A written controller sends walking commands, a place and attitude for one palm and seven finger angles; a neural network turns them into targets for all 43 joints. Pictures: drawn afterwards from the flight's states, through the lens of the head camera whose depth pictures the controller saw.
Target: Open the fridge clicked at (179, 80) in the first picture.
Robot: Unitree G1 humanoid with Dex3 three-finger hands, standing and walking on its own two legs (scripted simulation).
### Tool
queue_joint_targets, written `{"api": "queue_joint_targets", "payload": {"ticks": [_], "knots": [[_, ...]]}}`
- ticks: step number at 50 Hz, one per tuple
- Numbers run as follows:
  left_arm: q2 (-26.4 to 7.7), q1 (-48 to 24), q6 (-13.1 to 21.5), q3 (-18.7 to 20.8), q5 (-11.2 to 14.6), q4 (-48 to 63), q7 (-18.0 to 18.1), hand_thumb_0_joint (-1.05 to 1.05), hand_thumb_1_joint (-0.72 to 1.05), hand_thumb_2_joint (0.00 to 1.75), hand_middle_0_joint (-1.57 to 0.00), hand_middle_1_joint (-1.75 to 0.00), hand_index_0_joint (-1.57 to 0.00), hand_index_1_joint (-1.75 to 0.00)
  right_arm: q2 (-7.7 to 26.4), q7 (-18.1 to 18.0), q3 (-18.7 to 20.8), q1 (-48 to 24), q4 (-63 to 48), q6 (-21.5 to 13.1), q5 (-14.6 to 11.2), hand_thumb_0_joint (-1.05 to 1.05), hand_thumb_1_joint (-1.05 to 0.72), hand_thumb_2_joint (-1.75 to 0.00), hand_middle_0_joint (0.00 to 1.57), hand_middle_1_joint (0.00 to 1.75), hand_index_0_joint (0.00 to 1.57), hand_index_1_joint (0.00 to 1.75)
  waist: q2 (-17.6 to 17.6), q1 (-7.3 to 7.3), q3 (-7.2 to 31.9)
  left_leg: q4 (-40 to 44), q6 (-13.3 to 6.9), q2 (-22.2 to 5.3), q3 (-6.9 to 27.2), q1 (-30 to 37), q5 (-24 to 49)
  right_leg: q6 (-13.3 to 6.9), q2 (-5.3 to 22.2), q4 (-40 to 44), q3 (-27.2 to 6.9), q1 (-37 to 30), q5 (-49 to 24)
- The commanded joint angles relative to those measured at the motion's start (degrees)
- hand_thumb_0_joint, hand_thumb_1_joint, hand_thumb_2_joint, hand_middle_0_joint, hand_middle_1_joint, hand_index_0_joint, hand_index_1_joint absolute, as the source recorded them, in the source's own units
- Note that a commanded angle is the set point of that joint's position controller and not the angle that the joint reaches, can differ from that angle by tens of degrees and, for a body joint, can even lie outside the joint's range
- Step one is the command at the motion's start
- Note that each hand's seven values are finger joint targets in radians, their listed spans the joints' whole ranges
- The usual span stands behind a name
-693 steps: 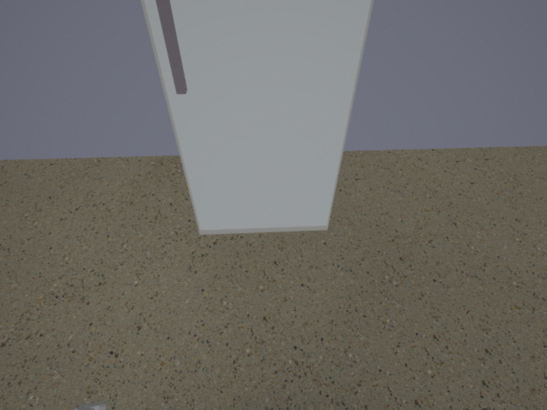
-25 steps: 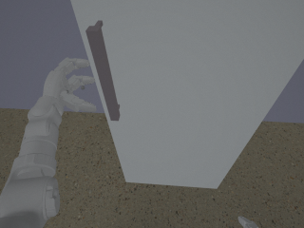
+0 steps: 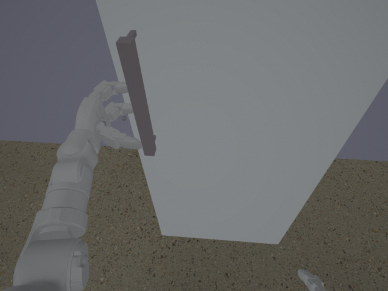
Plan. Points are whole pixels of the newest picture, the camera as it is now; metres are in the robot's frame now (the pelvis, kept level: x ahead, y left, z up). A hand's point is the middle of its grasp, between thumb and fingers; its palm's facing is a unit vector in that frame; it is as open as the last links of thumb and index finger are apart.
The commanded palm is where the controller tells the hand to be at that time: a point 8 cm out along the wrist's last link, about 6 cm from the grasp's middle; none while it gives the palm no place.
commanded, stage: feel for the door with the fingertips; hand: left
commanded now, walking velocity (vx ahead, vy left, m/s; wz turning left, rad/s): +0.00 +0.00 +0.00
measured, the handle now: (142, 101) +0.48 +0.13 +0.16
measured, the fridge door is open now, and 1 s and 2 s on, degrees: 0 0 0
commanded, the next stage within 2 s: slide the fingers in behind the handle in 0.42 s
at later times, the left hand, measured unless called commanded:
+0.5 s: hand (119, 110) +0.44 +0.17 +0.17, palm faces -0.03 -1.00 +0.01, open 13.9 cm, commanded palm +0.42 +0.22 +0.17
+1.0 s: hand (121, 113) +0.42 +0.17 +0.17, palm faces -0.04 -1.00 +0.02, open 14.0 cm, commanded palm +0.40 +0.21 +0.17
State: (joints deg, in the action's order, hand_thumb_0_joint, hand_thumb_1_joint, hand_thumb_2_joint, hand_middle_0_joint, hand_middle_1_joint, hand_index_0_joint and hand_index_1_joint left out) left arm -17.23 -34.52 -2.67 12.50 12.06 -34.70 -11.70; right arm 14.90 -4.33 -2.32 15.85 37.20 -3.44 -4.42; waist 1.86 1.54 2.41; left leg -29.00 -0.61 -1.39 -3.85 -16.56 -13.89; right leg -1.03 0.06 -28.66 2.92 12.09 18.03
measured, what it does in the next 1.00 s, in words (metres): stands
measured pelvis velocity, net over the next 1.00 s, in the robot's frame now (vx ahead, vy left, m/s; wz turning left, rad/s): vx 0.00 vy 0.00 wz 0.00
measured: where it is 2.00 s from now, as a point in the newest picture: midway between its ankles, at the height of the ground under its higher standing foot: outside the picture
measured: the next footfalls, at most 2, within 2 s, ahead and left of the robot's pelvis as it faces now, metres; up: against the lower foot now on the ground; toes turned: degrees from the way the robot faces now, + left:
none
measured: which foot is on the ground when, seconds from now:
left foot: down 0.00-1.00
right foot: down 0.00-1.00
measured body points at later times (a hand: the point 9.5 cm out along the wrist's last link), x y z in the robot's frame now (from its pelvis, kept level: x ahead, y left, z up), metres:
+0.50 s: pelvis +0.00 +0.00 +0.00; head +0.01 -0.01 +0.45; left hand +0.43 +0.23 +0.17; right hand +0.07 -0.27 -0.12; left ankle +0.01 +0.11 -0.74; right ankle -0.03 -0.10 -0.74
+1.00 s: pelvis +0.00 +0.00 +0.00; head +0.00 +0.00 +0.45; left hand +0.42 +0.22 +0.17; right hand +0.10 -0.25 -0.11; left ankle +0.01 +0.11 -0.74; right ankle -0.03 -0.10 -0.74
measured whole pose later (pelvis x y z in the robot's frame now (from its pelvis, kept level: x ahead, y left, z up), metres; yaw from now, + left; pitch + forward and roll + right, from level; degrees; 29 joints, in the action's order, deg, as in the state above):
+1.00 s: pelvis +0.00 +0.00 +0.00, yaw +0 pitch +3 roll +0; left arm -18.8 -39.3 1.2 13.7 11.6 -42.4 -12.0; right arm 15.1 -4.1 -2.1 17.5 37.3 -3.7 -4.2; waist 1.7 2.3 2.7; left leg -30.4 -0.9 -1.6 -3.9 -18.9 -14.2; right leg -0.8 -0.1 -29.4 2.7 14.2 17.9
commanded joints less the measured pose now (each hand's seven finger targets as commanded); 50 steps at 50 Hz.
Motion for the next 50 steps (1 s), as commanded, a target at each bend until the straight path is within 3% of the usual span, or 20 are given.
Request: {"api": "queue_joint_targets", "payload": {"ticks": [1,2,5,7,9,10,13,17,20,22,25,26,27,31,37,39,42,45,47,50], "knots": [[-13.9,-29.9,3.9,4.0,-0.3,11.0,1.4,0.0,-0.5,0.3,-0.3,-1.2,-0.3,-1.2,7.5,-0.6,2.6,-2.9,-6.9,-2.0,0.1,0.0,-0.9,-0.9,0.2,0.3,0.2,0.3,-1.8,0.61,13.8,1.7,-2.2,0.9,3.3,11.6,12.1,0.1,-0.8,4.2,-1.4,2.7,-18.6],[-16.0,-30.2,4.2,5.6,-0.5,9.5,1.7,0.0,-0.5,0.3,-0.3,-1.2,-0.3,-1.2,7.8,-0.8,2.7,-2.5,-6.6,-1.7,0.3,0.0,-0.9,-0.9,0.2,0.3,0.2,0.3,-4.1,0.74,13.5,1.6,-2.5,0.8,3.2,11.2,11.7,0.3,-0.8,4.5,-1.5,2.4,-18.3],[-14.4,-34.6,5.1,3.5,-0.9,7.1,1.2,0.0,-0.5,0.3,-0.3,-1.2,-0.3,-1.2,7.4,-1.0,2.4,-2.4,-6.3,-1.8,0.3,0.0,-0.9,-0.9,0.2,0.3,0.2,0.3,-0.4,1.45,14.2,1.5,-2.2,1.0,3.4,11.8,11.1,0.0,-0.7,4.3,-1.7,3.2,-17.7],[-14.9,-33.9,5.9,4.1,-0.6,4.2,0.5,0.0,-0.5,0.3,-0.3,-1.2,-0.3,-1.2,7.8,-1.1,2.6,-1.5,-6.1,-1.9,0.4,0.0,-0.9,-0.9,0.2,0.3,0.2,0.3,-3.1,1.51,15.0,1.1,-2.4,1.0,3.6,11.5,11.6,0.1,-0.7,4.1,-1.5,2.7,-18.4],[-15.7,-34.3,6.6,4.5,-0.3,2.7,-0.4,0.0,-0.5,0.3,-0.3,-1.2,-0.3,-1.2,8.0,-1.1,2.6,-1.3,-6.0,-1.9,0.3,0.0,-0.9,-0.9,0.2,0.3,0.2,0.3,-2.0,1.32,15.6,1.0,-2.3,1.2,3.3,10.9,11.9,0.1,-0.6,3.7,-1.8,2.3,-19.5],[-13.3,-35.9,7.0,2.1,-0.4,3.0,-0.9,0.0,-0.5,0.3,-0.3,-1.2,-0.3,-1.2,7.8,-1.0,2.6,-1.5,-6.1,-2.1,0.1,0.0,-0.9,-0.9,0.2,0.3,0.2,0.3,0.3,1.94,15.7,0.7,-2.3,1.2,3.1,11.8,11.8,0.1,-0.7,3.7,-1.9,3.5,-19.4],[-14.5,-35.3,7.5,3.4,0.0,-0.7,-1.6,0.0,-0.5,0.3,-0.3,-1.2,-0.3,-1.2,8.4,-0.9,3.0,-0.1,-5.6,-2.1,0.2,0.0,-0.9,-0.9,0.2,0.3,0.2,0.3,-3.2,1.94,15.6,0.4,-2.4,1.1,3.4,10.5,11.9,0.2,-0.8,3.4,-1.6,3.5,-19.7],[-16.6,-36.6,8.4,4.6,-0.1,-3.1,-2.0,0.0,-0.5,0.3,-0.3,-1.2,-0.3,-1.2,8.9,-0.9,3.2,1.3,-5.2,-2.0,0.3,0.0,-0.9,-0.9,0.2,0.3,0.2,0.3,-3.5,2.07,15.9,-0.1,-2.6,1.2,3.3,9.4,11.9,0.3,-0.7,3.1,-1.7,3.6,-19.9],[-17.0,-37.9,9.7,5.0,-0.3,-0.7,-2.1,0.0,-0.5,0.3,-0.3,-1.2,-0.3,-1.2,8.7,-0.7,3.4,1.7,-5.2,-2.3,0.3,0.0,-0.9,-0.9,0.2,0.3,0.2,0.3,-0.3,1.75,18.1,-0.4,-2.4,1.2,3.3,10.9,13.6,0.1,-0.9,2.6,-1.9,3.4,-21.1],[-16.7,-38.0,10.3,4.6,-0.1,-0.3,-2.1,0.0,-0.5,0.3,-0.3,-1.2,-0.3,-1.2,8.9,-0.7,3.6,2.3,-5.1,-2.3,0.4,0.0,-0.9,-0.9,0.2,0.3,0.2,0.3,-1.6,2.04,18.0,-0.5,-2.5,1.0,3.6,11.2,14.3,0.1,-1.1,2.5,-1.4,3.5,-20.8],[-14.8,-40.5,10.1,2.9,0.0,0.7,-2.0,0.0,-0.5,0.3,-0.3,-1.2,-0.3,-1.2,8.9,-0.6,3.6,2.3,-4.6,-2.5,0.2,0.0,-0.9,-0.9,0.2,0.3,0.2,0.3,0.7,2.68,17.7,-0.3,-2.2,0.9,3.6,12.3,13.5,0.0,-1.3,2.8,-1.4,5.4,-19.5],[-14.7,-40.5,9.9,3.0,-0.1,-0.4,-1.9,0.0,-0.5,0.3,-0.3,-1.2,-0.3,-1.2,8.9,-0.6,3.7,2.5,-4.3,-2.7,0.2,0.0,-0.9,-0.9,0.2,0.3,0.2,0.3,0.6,2.87,16.9,-0.4,-2.3,0.9,3.7,12.4,12.8,0.1,-1.4,3.1,-1.4,6.4,-18.7],[-16.1,-39.7,9.8,4.2,0.0,-1.6,-1.6,0.0,-0.5,0.3,-0.3,-1.2,-0.3,-1.2,9.2,-0.7,3.8,3.2,-4.1,-2.5,0.4,0.0,-0.9,-0.9,0.2,0.3,0.2,0.3,-2.3,2.98,16.9,-0.5,-2.6,0.8,3.7,11.4,13.0,0.2,-1.4,3.2,-1.2,5.5,-18.8],[-15.3,-38.7,10.1,3.7,-0.2,-0.6,-1.9,0.0,-0.5,0.3,-0.3,-1.2,-0.3,-1.2,8.9,-0.5,3.6,2.5,-4.5,-2.8,0.2,0.0,-0.9,-0.9,0.2,0.3,0.2,0.3,1.5,2.09,17.5,-0.1,-2.1,0.9,3.8,11.9,12.2,-0.2,-1.4,2.9,-1.3,5.9,-17.7],[-17.0,-34.9,10.1,5.7,0.1,0.7,-1.5,0.0,-0.5,0.3,-0.3,-1.2,-0.3,-1.2,9.2,-0.3,3.7,2.3,-5.3,-2.9,0.5,0.0,-0.9,-0.9,0.2,0.3,0.2,0.3,-1.6,1.09,18.3,-0.1,-2.3,0.8,3.8,11.6,13.9,-0.1,-1.4,2.6,-1.0,3.6,-19.3],[-14.2,-34.4,9.5,3.4,0.1,1.6,-1.6,0.0,-0.5,0.3,-0.3,-1.2,-0.3,-1.2,8.7,-0.1,3.4,1.1,-5.9,-3.0,0.2,0.0,-0.9,-0.9,0.2,0.3,0.2,0.3,-0.9,1.33,17.1,0.0,-2.3,0.8,3.7,11.5,13.2,0.0,-1.5,2.7,-1.1,4.5,-19.4],[-16.0,-33.5,8.5,5.0,0.0,-0.2,-1.3,0.0,-0.5,0.3,-0.3,-1.2,-0.3,-1.2,9.0,-0.4,3.4,1.3,-5.8,-2.3,0.3,0.0,-0.9,-0.9,0.2,0.3,0.2,0.3,-3.3,1.42,14.7,0.1,-2.5,0.9,3.2,9.1,11.3,0.3,-1.2,3.2,-1.2,4.2,-18.2],[-14.1,-34.3,8.6,3.7,-0.2,6.3,-0.8,0.0,-0.5,0.3,-0.3,-1.2,-0.3,-1.2,8.2,-0.1,3.4,0.0,-7.0,-2.8,0.2,0.0,-0.9,-0.9,0.2,0.3,0.2,0.3,1.7,0.56,18.7,0.0,-2.0,0.8,3.7,13.0,13.8,-0.2,-1.3,2.6,-1.2,4.0,-19.3],[-13.8,-32.4,8.2,3.9,0.3,5.8,-0.5,0.0,-0.5,0.3,-0.3,-1.2,-0.3,-1.2,8.2,-0.1,3.3,0.2,-6.7,-2.7,0.3,0.0,-0.9,-0.9,0.2,0.3,0.2,0.3,-1.7,1.0,17.6,-0.1,-2.3,0.8,3.6,12.4,14.6,0.0,-1.4,3.0,-1.0,3.3,-20.4],[-11.3,-33.5,7.2,1.7,0.3,7.8,-0.3,0.0,-0.5,0.3,-0.3,-1.2,-0.3,-1.2,7.9,-0.1,3.2,-0.9,-6.8,-2.5,0.1,0.0,-0.9,-0.9,0.2,0.3,0.2,0.3,-1.3,1.33,16.6,0.2,-2.2,0.8,3.5,12.5,14.1,0.0,-1.5,2.9,-1.0,4.1,-20.4]]}}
